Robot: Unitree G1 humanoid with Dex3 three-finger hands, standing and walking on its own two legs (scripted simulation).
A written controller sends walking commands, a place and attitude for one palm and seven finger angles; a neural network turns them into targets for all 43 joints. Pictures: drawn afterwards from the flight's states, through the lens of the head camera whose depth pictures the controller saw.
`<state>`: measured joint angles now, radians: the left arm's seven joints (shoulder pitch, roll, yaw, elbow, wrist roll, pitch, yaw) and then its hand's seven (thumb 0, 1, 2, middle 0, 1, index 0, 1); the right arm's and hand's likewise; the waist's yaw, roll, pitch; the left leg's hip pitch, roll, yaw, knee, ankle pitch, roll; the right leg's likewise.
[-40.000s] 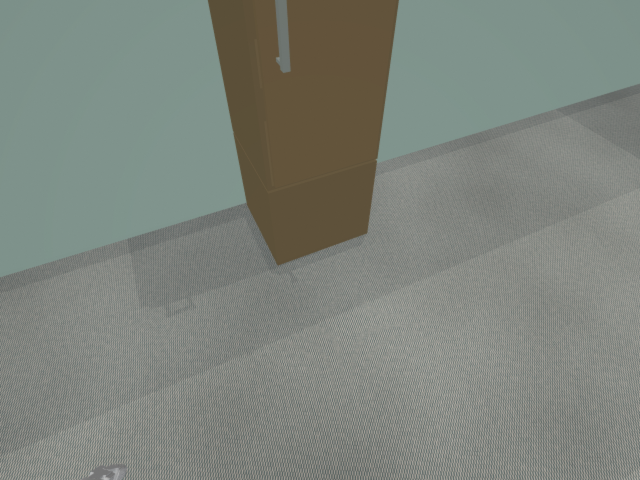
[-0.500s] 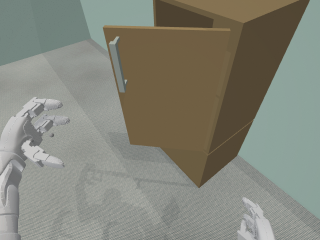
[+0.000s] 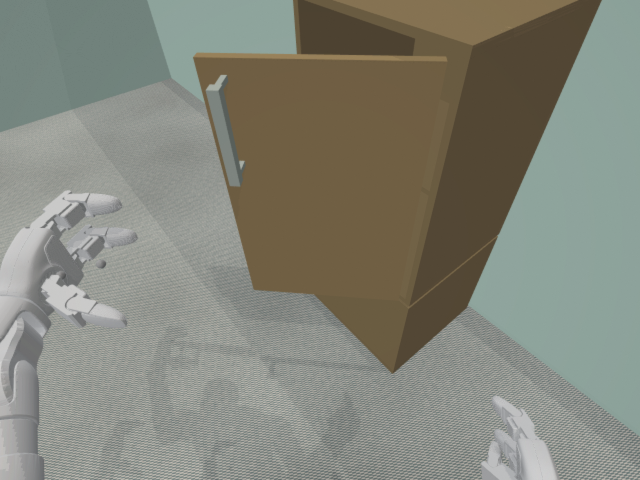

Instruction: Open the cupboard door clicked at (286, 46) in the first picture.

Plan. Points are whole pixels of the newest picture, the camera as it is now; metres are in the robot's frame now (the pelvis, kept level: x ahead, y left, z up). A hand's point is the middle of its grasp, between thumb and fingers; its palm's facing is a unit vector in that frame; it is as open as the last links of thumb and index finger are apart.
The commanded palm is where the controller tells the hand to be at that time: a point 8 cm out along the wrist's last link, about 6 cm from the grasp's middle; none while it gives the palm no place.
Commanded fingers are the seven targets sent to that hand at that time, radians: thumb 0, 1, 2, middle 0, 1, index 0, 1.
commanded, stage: raise the hand with hooked fingers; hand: left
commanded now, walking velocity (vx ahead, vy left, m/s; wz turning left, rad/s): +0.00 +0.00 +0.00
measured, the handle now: (229, 133) +0.59 +0.21 +0.14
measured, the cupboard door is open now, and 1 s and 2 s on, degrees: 44 44 44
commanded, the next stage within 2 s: move the hooked fingers beside the handle in 0.04 s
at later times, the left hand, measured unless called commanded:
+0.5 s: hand (124, 227) +0.35 +0.27 +0.15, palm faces +0.02 -1.00 -0.03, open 14.0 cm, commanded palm +0.33 +0.32 +0.15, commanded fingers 0.00 -0.50 0.30 -0.30 -1.20 -0.30 -1.20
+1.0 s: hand (149, 190) +0.43 +0.27 +0.15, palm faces +0.01 -1.00 -0.01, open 14.0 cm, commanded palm +0.41 +0.33 +0.15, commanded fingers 0.00 -0.50 0.30 -0.30 -1.20 -0.30 -1.20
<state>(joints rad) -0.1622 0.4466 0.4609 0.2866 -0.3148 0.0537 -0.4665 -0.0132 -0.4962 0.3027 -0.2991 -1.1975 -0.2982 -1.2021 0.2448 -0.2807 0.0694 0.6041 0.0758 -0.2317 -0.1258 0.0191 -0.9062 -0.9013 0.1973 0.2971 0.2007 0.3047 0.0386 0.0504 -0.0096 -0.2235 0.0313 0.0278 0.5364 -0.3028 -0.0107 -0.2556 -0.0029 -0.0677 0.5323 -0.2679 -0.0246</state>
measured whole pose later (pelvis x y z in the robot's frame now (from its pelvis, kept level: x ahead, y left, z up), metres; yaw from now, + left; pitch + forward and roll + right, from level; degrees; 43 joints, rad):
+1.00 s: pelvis +0.00 +0.01 -0.01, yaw +0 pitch +7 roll -1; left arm -0.71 0.58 0.44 0.94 -0.20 -0.10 -0.47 -0.01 -0.50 0.30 -0.30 -1.20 -0.30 -1.20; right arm 0.34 -0.31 0.06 0.64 0.06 -0.13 -0.10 0.02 -0.91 -0.90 0.20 0.30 0.20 0.30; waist -0.05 0.02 -0.03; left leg -0.40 0.03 0.03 0.60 -0.32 0.01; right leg -0.42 -0.01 -0.06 0.57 -0.27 -0.01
